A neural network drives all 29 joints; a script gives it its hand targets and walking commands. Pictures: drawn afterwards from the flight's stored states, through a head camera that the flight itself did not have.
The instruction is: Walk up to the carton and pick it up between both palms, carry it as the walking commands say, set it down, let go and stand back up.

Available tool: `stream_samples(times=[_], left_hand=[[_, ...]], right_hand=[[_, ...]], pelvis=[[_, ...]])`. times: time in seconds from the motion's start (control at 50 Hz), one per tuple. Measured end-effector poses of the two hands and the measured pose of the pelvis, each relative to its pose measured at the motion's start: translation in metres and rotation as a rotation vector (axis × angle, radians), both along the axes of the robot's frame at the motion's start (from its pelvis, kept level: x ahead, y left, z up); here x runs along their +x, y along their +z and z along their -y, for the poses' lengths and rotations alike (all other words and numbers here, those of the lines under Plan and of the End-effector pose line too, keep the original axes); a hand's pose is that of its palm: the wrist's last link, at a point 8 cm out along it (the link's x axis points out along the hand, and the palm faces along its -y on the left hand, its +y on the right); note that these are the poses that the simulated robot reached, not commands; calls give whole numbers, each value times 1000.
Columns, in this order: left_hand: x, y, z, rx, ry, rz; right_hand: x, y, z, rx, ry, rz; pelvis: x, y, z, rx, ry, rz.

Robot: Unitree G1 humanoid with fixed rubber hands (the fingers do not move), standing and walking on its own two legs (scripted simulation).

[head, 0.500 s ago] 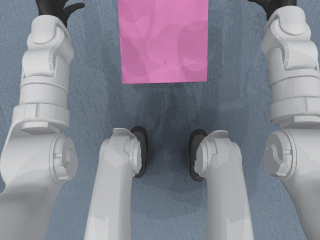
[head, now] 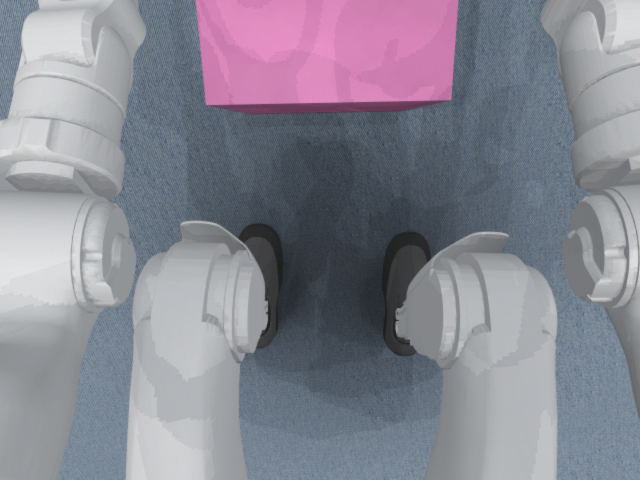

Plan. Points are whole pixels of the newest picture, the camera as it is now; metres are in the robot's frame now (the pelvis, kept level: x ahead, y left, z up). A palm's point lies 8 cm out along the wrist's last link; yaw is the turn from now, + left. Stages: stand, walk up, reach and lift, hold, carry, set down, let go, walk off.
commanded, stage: reach and lift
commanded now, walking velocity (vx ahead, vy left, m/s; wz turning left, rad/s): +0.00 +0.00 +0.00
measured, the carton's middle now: out of the picture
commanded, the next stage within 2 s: none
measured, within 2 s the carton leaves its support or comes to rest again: leaves its support in 1.82 s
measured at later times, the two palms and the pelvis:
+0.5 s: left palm out of the picture +0.56 +0.20 -0.22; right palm out of the picture +0.58 -0.17 -0.22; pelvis +0.02 +0.00 -0.04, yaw +0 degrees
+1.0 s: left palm out of the picture +0.56 +0.18 -0.22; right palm out of the picture +0.57 -0.14 -0.22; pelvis +0.01 +0.00 -0.03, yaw +1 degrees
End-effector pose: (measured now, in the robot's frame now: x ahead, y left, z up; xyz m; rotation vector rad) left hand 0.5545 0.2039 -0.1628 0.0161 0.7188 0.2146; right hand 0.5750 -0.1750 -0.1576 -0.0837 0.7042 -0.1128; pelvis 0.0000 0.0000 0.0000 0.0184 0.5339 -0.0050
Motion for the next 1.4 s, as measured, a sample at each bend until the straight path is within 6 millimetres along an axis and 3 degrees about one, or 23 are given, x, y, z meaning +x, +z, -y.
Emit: stream_samples(times=[0.18,0.26,0.42,0.6,0.76,0.88,1.02,1.22,1.4], left_hand=[[-4,-50,4,-1,-20,-32],[-5,-63,0,16,-18,-53],[3,-60,0,9,-10,-22],[3,-56,2,-2,-9,-2],[0,-58,9,-9,-17,-22],[3,-57,25,-22,-43,-25],[3,-57,25,-11,-38,-25],[2,-57,26,-10,-42,-21],[3,-55,27,-7,-48,-39]], right_hand=[[-3,-51,-8,21,0,-27],[-7,-67,-7,22,-6,-40],[2,-65,-3,18,-4,-3],[-3,-67,-7,23,12,-25],[-1,-63,-21,42,27,-6],[-4,-62,-29,49,36,-20],[-3,-63,-42,52,58,-17],[-3,-64,-42,47,50,-16],[0,-62,-41,57,54,-40]], pelvis=[[6,-27,-1,-5,7,-31],[11,-35,-2,-4,9,-30],[17,-38,0,-3,10,-26],[16,-36,2,2,8,-24],[12,-34,2,1,8,-32],[11,-33,1,-1,8,-31],[10,-32,0,1,12,-35],[10,-30,-2,0,13,-39],[11,-40,-2,1,20,-10]])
